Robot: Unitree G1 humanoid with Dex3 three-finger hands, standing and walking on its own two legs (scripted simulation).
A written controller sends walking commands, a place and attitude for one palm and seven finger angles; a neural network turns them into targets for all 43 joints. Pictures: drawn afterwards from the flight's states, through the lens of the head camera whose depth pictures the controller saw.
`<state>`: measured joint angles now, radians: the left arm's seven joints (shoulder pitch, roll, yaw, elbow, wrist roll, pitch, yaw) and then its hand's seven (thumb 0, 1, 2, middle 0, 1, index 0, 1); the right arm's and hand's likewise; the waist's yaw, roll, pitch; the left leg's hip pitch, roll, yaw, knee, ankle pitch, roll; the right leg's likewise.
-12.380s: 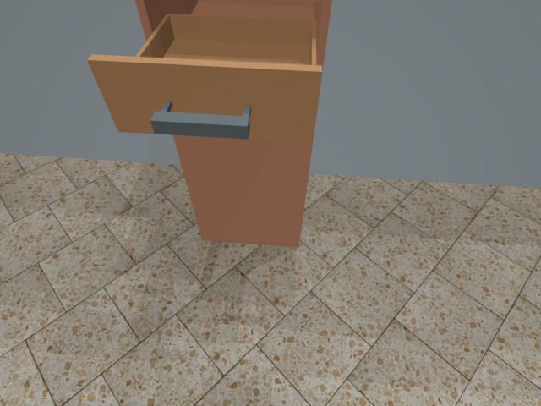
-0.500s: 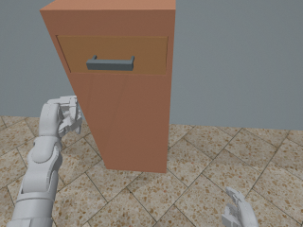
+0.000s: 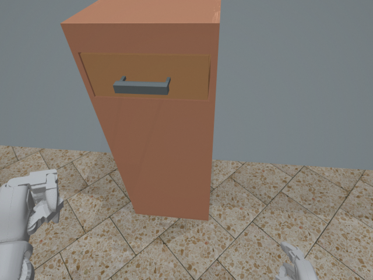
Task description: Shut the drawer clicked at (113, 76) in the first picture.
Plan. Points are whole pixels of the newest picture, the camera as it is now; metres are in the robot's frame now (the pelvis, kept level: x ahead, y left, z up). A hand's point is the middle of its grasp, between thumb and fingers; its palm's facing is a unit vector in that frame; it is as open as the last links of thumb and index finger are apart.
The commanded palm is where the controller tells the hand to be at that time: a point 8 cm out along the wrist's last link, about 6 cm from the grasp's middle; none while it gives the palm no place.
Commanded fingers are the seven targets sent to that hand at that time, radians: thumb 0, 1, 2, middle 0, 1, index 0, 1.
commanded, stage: draw the hand back to the body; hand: left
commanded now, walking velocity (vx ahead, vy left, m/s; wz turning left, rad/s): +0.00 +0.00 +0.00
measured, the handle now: (143, 83) +0.61 +0.21 +0.13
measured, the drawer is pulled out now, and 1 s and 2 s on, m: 0.00 0.00 0.00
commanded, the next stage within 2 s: step back with the hand held close in 0.22 s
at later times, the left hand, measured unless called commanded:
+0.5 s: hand (46, 195) +0.19 +0.26 +0.16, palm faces +0.36 -0.82 -0.45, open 3.3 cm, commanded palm +0.13 +0.30 +0.17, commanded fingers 0.00 0.90 0.90 -1.40 -1.60 -1.40 -1.60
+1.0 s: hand out of the picture +0.08 +0.28 +0.16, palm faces +0.40 -0.78 -0.48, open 3.3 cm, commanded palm +0.03 +0.32 +0.17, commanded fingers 0.00 0.90 0.90 -1.40 -1.60 -1.40 -1.60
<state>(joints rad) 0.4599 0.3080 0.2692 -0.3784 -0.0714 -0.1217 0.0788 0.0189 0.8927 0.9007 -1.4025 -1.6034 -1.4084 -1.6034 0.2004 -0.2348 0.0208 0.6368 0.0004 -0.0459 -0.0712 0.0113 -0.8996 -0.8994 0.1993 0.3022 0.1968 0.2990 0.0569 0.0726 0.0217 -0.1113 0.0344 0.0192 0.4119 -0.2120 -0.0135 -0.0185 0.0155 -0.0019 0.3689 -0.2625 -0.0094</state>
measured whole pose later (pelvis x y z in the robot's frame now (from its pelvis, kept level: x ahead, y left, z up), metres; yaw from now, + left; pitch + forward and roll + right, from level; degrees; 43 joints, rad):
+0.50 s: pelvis +0.00 +0.02 +0.00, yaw +0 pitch -2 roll -1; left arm 0.53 0.35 0.34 -0.49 -0.05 -0.16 0.09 0.02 0.89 0.90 -1.40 -1.60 -1.41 -1.60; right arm 0.16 -0.22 0.02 0.57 0.00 -0.01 -0.07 0.01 -0.90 -0.90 0.20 0.30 0.20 0.30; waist 0.03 0.06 0.02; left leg -0.19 0.02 0.03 0.45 -0.22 0.01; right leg -0.08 0.00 0.01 0.36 -0.25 0.02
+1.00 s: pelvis -0.10 +0.03 -0.01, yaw +2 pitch -2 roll -2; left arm 0.61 0.37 0.37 -0.54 -0.02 -0.24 0.13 0.02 0.89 0.90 -1.40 -1.60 -1.41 -1.60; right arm 0.22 -0.22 -0.01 0.53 0.01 -0.03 -0.08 0.01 -0.90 -0.90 0.20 0.30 0.20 0.30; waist 0.01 0.05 0.04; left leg -0.41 0.01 0.01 0.58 -0.21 0.04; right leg -0.30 0.00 0.00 0.52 -0.21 0.03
